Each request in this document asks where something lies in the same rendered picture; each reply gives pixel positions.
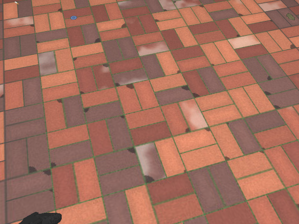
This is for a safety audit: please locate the left robot hand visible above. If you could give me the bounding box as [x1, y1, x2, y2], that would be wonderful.
[19, 212, 62, 224]

